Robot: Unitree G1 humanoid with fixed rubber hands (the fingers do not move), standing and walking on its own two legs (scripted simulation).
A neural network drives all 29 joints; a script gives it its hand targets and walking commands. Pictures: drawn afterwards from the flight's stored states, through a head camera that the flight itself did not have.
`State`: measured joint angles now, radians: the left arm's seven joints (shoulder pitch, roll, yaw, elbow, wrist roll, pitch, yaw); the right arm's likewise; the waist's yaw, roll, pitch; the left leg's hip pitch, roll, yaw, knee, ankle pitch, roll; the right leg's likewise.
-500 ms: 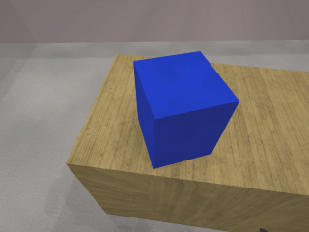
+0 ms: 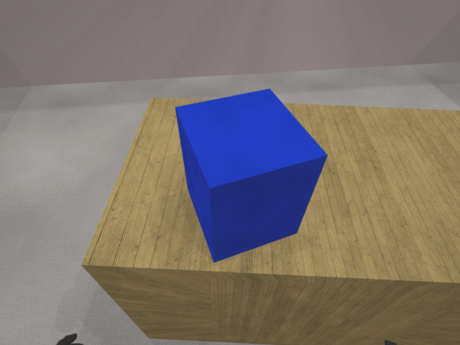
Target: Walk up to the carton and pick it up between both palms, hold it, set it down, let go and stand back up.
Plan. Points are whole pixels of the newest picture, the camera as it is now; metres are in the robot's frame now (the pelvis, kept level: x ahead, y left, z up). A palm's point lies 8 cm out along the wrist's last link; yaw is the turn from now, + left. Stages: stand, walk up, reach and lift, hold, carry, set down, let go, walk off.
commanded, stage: walk up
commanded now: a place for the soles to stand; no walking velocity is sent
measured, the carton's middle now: (241, 176) +0.44 -0.01 +0.04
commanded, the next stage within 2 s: reach and lift in 1.44 s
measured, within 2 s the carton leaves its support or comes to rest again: neither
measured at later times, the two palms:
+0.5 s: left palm out of the picture +0.04 +0.29 -0.10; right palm out of the picture +0.03 -0.31 -0.11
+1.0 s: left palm out of the picture +0.04 +0.31 -0.11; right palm out of the picture +0.03 -0.30 -0.11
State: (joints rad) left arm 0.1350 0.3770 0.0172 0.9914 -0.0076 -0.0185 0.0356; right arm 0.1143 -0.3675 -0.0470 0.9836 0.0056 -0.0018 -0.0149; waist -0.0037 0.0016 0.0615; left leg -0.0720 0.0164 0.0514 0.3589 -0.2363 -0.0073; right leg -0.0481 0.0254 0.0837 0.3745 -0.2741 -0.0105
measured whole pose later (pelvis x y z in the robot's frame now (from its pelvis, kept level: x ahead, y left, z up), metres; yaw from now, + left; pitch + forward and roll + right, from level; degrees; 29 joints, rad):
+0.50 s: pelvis -0.04 -0.01 +0.00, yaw +0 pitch -4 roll +0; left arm 0.17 0.35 0.03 1.04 0.00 -0.03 0.03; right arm 0.16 -0.36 -0.06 1.04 -0.01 -0.01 -0.01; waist 0.00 0.01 0.05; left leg -0.08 0.04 0.05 0.28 -0.14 -0.02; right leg -0.06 0.04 0.09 0.31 -0.18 -0.02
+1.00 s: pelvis -0.04 +0.00 +0.00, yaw -1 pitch -3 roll +0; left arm 0.19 0.37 0.03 1.02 0.00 -0.03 0.03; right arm 0.18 -0.35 -0.05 1.01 -0.01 -0.02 0.00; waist 0.00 -0.01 0.04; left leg -0.10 0.02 0.06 0.30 -0.15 0.00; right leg -0.08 0.03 0.10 0.33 -0.19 -0.01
